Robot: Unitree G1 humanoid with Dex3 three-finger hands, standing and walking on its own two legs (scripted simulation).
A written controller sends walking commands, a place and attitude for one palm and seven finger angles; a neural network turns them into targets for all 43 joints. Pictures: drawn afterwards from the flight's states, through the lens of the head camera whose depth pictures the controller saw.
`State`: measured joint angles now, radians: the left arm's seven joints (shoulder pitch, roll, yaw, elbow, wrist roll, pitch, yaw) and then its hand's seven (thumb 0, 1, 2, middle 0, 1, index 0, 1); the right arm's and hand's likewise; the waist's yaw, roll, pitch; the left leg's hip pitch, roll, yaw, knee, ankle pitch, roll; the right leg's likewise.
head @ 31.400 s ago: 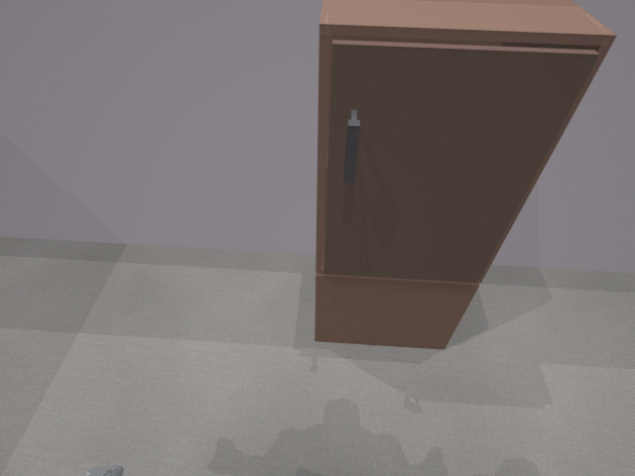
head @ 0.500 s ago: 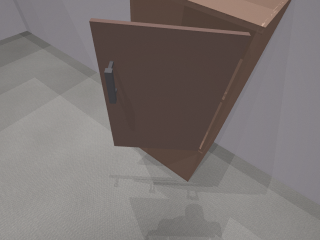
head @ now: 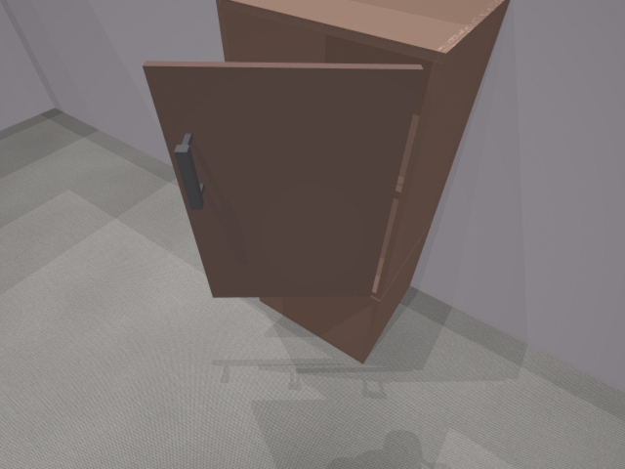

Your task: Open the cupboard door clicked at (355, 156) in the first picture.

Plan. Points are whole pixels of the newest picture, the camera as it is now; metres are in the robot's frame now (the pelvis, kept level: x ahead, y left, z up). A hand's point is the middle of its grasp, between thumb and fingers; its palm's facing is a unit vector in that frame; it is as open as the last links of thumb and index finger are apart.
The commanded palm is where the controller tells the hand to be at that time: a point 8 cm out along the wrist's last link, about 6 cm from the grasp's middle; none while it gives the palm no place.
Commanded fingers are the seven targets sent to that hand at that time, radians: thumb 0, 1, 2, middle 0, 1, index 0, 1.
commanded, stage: come to a stop and stand still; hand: left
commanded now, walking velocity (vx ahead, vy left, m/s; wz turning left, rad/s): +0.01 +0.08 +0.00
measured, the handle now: (192, 171) +0.56 +0.24 +0.08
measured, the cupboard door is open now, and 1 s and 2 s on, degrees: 35 35 35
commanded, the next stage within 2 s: look again from close up in 0.06 s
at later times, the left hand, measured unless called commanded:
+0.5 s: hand out of the picture +0.00 +0.21 -0.18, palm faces +0.02 -0.97 -0.23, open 7.4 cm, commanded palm none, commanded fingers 0.00 0.90 0.90 -0.20 -0.30 -0.20 -0.30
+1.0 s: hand (160, 397) +0.21 +0.20 +0.00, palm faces +0.20 -0.98 -0.08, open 7.8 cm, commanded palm +0.12 +0.26 -0.04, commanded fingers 0.00 0.57 0.76 -0.22 -0.51 -0.22 -0.51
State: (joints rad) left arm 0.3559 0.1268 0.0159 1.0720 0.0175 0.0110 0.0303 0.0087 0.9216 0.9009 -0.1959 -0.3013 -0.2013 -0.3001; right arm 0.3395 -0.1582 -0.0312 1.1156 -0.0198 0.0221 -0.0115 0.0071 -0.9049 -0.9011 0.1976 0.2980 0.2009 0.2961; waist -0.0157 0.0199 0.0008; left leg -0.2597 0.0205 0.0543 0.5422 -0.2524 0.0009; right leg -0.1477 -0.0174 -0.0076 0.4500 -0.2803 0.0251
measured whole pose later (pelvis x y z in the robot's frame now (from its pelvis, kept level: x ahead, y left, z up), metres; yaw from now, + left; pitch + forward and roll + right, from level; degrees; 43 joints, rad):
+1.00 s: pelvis -0.01 -0.02 -0.04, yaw +2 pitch +8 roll +0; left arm 0.32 0.22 0.24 0.20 -0.22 -0.46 -0.15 0.01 0.79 0.85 -0.20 -0.38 -0.21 -0.38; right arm 0.20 -0.20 -0.04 0.70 0.01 -0.24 -0.03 0.01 -0.90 -0.90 0.20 0.30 0.20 0.30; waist -0.03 -0.02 -0.12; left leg -0.61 0.01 0.02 0.82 -0.35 0.00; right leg -0.54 -0.03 -0.03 0.85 -0.45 0.00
